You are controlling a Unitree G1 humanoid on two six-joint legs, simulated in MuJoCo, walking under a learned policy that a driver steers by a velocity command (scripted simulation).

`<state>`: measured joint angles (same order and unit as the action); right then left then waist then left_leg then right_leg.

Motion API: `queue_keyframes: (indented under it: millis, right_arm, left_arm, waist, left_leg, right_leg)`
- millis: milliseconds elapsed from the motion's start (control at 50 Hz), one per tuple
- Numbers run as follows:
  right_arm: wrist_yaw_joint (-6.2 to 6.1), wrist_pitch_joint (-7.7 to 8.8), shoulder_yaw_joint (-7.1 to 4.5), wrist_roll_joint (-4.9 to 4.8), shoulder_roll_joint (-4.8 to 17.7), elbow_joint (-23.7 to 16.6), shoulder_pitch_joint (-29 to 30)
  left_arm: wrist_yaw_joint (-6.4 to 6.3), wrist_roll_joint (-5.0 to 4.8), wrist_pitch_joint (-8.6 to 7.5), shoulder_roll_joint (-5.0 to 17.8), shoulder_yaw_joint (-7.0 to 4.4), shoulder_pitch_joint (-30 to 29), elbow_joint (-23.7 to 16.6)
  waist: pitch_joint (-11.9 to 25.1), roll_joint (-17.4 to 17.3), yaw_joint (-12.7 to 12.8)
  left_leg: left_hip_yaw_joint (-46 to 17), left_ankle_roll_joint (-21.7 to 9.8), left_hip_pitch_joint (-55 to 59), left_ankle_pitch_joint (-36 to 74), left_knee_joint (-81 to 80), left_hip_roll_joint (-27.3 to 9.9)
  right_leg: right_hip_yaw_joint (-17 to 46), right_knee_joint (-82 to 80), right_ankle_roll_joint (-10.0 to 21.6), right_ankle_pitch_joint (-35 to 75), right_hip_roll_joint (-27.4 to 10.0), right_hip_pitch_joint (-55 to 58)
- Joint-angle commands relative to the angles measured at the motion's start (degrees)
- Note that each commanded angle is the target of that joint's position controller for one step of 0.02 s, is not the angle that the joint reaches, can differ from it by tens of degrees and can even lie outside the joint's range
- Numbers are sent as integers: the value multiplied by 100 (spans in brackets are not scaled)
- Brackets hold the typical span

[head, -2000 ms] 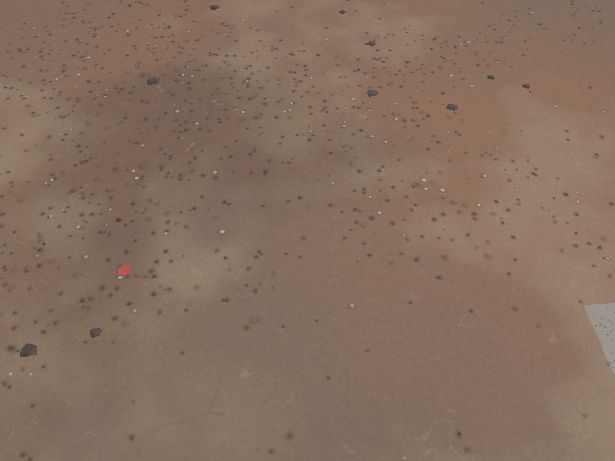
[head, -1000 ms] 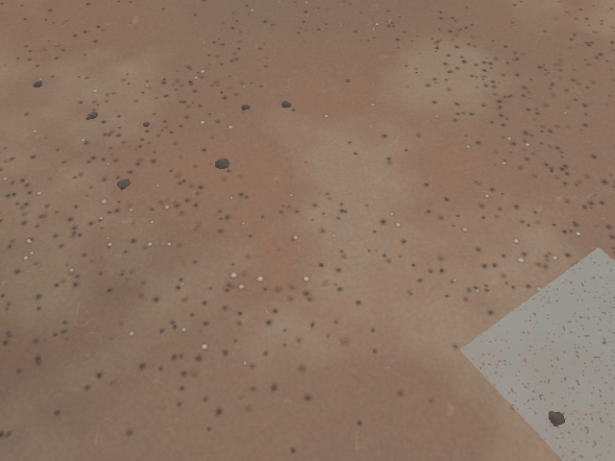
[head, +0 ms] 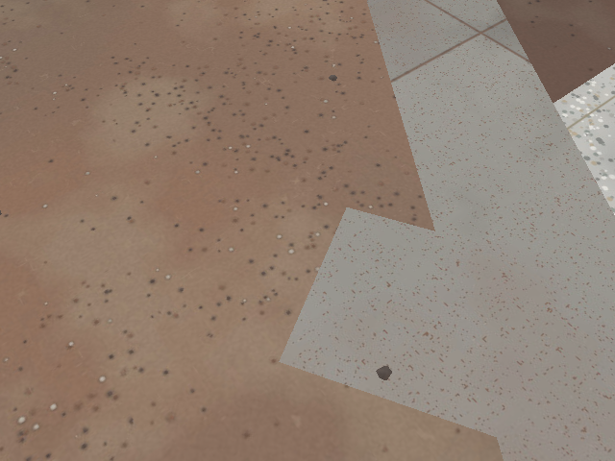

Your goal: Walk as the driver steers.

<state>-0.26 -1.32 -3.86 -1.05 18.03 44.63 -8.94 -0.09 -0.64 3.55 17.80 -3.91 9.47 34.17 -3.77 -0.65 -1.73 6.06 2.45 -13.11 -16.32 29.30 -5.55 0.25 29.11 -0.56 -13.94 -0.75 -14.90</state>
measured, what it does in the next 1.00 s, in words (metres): walks ahead: left foot, then left foot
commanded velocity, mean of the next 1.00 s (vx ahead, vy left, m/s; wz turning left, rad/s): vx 0.22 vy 0.00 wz -0.07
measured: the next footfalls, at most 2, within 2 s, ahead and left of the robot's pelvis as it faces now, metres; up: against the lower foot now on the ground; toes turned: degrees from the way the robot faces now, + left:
left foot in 0.32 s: +0.03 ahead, +0.12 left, +0.00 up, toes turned -1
left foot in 1.00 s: +0.41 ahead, +0.11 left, +0.00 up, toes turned +1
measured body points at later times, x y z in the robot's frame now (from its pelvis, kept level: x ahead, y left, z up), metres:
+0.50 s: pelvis +0.02 -0.02 +0.00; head +0.02 -0.01 +0.45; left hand +0.16 +0.24 -0.11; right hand +0.08 -0.30 -0.12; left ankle -0.01 +0.12 -0.73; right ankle +0.00 -0.12 -0.73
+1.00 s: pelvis +0.22 +0.01 -0.02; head +0.26 +0.01 +0.43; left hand +0.16 +0.28 -0.14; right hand +0.48 -0.22 -0.08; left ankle +0.37 +0.11 -0.74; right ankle +0.01 -0.12 -0.73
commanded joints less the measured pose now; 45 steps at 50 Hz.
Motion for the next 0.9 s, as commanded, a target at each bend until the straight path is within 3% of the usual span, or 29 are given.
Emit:
queue_keyframes:
  millis: [20,40,60,80,120,180,240,280,320,340,360,380,400,440,480,520,540,560,580,600,620,640,680,720,800,860,900]
  right_arm:
    - [90,173,75,310,167,-374,-194]
    - [8,140,-61,178,596,-414,282]
    - [-14,100,-123,63,738,-387,309]
    - [-46,61,-143,53,704,-282,193]
    - [-104,-10,-177,117,720,-143,21]
    - [-101,-10,-94,86,452,-58,-134]
    - [-97,-3,-26,93,373,-115,79]
    - [-85,10,-16,82,388,-56,-44]
    - [-61,53,19,188,390,48,-271]
    - [-75,72,-6,236,642,30,-307]
    - [-83,72,-89,152,972,124,-270]
    - [-56,80,-91,78,796,139,-264]
    - [-56,109,-62,105,701,145,-283]
    - [-96,209,-41,106,675,151,-366]
    - [-131,296,-89,33,828,226,-609]
    - [-148,304,-94,-40,841,149,-438]
    - [-131,295,-71,-63,773,58,-200]
    - [-119,306,-27,-48,612,-31,-16]
    - [-108,368,72,-24,268,-221,208]
    - [-133,486,89,-24,248,-444,374]
    - [-139,574,-4,-99,533,-524,435]
    - [-87,640,-28,-155,553,-446,187]
    - [12,719,-18,-93,447,-376,166]
    - [146,715,0,-35,324,-418,343]
    - [297,668,180,10,-107,-707,1050]
    - [318,654,186,-45,-5,-874,1438]
    - [326,655,148,-67,149,-947,1493]
  left_arm:
    - [-113,142,-66,1279,-287,272,-398]
    - [-60,266,-178,910,-203,387,-330]
    - [-31,270,-276,776,-140,213,-221]
    - [-28,217,-336,750,-135,-15,-155]
    - [-51,143,-399,651,-76,-304,-87]
    - [-70,153,-409,422,-3,-454,50]
    - [-50,156,-373,473,-14,-388,238]
    - [-35,130,-360,427,18,-463,347]
    - [-20,77,-378,292,80,-406,516]
    - [-10,156,-414,231,102,-223,605]
    - [5,187,-430,268,66,36,655]
    - [-31,181,-399,367,60,-313,653]
    - [-60,128,-378,428,21,-493,615]
    - [-90,44,-401,298,10,-417,624]
    - [-37,-12,-541,120,6,-333,654]
    - [37,-71,-675,62,-8,-147,750]
    - [63,-88,-715,42,-23,162,911]
    - [75,-83,-732,179,-89,564,1129]
    - [64,-36,-764,567,-209,1080,1317]
    - [128,-28,-814,1013,-325,1516,1356]
    - [141,39,-891,835,-247,1541,1361]
    - [130,21,-966,603,-166,1408,1332]
    - [113,13,-988,485,-110,1239,1318]
    - [91,46,-902,276,-18,1251,1348]
    - [-33,6,-803,523,-32,1397,1429]
    - [-58,-7,-812,729,-70,1653,1558]
    - [-59,-63,-814,739,-84,1652,1638]
  waist:
    - [1120,1682,-23]
    - [1194,1137,434]
    - [955,981,313]
    - [824,962,217]
    - [661,944,114]
    - [738,882,44]
    - [701,869,216]
    - [682,817,150]
    - [628,546,-33]
    - [661,201,95]
    - [690,-447,392]
    - [574,-472,140]
    - [338,-516,80]
    - [-89,-875,92]
    - [-258,-1226,105]
    - [-330,-1128,258]
    - [-294,-1005,451]
    - [-184,-737,606]
    - [-42,271,722]
    - [41,1359,895]
    - [-91,1175,839]
    - [-128,806,637]
    - [-72,461,507]
    - [-13,547,483]
    - [-110,491,640]
    - [-262,612,724]
    - [-348,650,603]
  left_leg:
    - [-16,123,-1484,-1699,1551,142]
    - [-574,230,-1461,-2155,2381,124]
    - [-711,215,-1479,-1964,2757,79]
    - [-762,201,-1538,-1682,2804,67]
    - [-814,272,-1363,-1125,2869,90]
    - [-734,312,-906,-718,2148,128]
    - [-663,269,-549,-751,1203,181]
    - [-620,193,-191,-371,474,225]
    - [-684,16,612,1117,-754,204]
    - [-1077,-122,943,2021,-756,-151]
    - [-956,-377,723,1203,-465,-178]
    - [-1003,-587,154,-568,-660,-60]
    - [-1173,-669,-186,-1678,-915,-78]
    - [-1744,-847,-393,-2624,-1340,-381]
    - [-2638,-1215,-225,-2951,-1772,-1050]
    - [-2614,-1244,-480,-2618,-1780,-1102]
    - [-2229,-1082,-795,-2305,-1588,-856]
    - [-1790,-874,-1141,-1742,-1085,-545]
    - [-898,-484,-1799,-1028,282,118]
    - [-439,-251,-2711,-926,1875,588]
    - [-904,-304,-3444,-1569,2998,482]
    - [-1131,-437,-3768,-1258,3505,266]
    - [-1079,-588,-3999,-418,3476,-42]
    - [-875,-513,-3632,116,2966,-152]
    - [-421,-185,-2740,1082,1306,107]
    - [-308,-193,-2055,1637,506,331]
    - [-457,-361,-1988,1713,236,326]
  right_leg:
    - [2243,-786,1291,3673,-1903,1906]
    - [2281,-886,1892,3140,-2061,1276]
    - [1886,-966,1754,2716,-1741,1049]
    - [1584,-997,1490,2286,-1443,959]
    - [1279,-999,1321,2575,-1245,688]
    - [955,-959,1267,2510,-1003,620]
    - [1140,-909,1342,2112,-1060,647]
    - [1274,-881,1306,1716,-1060,543]
    - [1181,-848,926,961,-816,175]
    - [1020,-695,636,485,-552,-14]
    - [618,-746,439,-319,-131,15]
    - [319,-445,303,-1021,145,215]
    - [195,-131,312,-1538,243,91]
    - [46,349,372,-1840,318,-417]
    - [-225,914,377,-1185,314,-712]
    - [-174,519,534,-1109,174,-324]
    - [-206,-75,622,-985,201,324]
    - [17,-408,668,-648,111,999]
    - [1312,-991,959,-1461,-542,1566]
    - [3280,-1842,1570,-1843,-1602,2183]
    - [3948,-1951,1945,-1425,-2041,2307]
    - [3528,-1821,1870,-1011,-1938,2508]
    - [2588,-1850,1520,-287,-1649,2616]
    - [1737,-1963,1277,885,-1301,2365]
    - [777,-2157,1195,1540,-941,1564]
    - [649,-2336,1163,1381,-1063,1217]
    - [612,-2259,1067,1633,-1259,1457]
